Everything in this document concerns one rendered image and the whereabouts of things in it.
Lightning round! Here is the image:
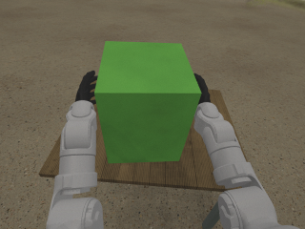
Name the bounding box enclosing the left robot hand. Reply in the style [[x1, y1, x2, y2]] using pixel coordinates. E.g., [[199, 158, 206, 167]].
[[75, 71, 98, 105]]

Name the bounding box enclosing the right robot upper arm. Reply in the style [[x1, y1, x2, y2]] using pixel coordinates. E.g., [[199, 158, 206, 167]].
[[217, 186, 300, 229]]

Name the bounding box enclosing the carton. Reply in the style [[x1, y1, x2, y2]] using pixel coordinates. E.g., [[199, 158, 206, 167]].
[[94, 41, 202, 164]]

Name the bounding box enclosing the robot right forearm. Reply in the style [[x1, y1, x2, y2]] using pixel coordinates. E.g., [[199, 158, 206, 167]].
[[193, 102, 277, 221]]

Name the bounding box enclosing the left robot upper arm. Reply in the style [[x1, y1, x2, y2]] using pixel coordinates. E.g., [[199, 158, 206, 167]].
[[47, 197, 104, 229]]

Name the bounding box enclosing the table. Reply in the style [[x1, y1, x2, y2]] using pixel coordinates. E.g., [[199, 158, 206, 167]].
[[38, 80, 248, 229]]

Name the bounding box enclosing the robot left forearm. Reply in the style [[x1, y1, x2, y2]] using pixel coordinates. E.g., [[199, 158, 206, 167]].
[[46, 100, 97, 229]]

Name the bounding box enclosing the right robot hand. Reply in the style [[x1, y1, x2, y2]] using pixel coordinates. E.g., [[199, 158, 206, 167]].
[[194, 73, 211, 105]]

